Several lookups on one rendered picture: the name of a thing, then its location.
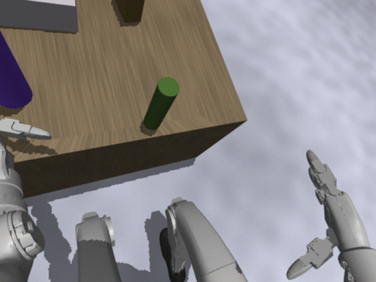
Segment left robot arm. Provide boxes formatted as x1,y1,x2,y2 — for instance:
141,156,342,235
0,137,45,282

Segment right robot foot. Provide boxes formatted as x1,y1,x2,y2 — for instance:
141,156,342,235
160,228,186,282

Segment right robot hand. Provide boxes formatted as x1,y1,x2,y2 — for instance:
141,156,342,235
287,150,371,280

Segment left robot hand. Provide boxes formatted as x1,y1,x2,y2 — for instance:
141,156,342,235
0,117,52,140

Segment right robot arm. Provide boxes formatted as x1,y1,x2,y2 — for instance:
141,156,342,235
338,247,376,282

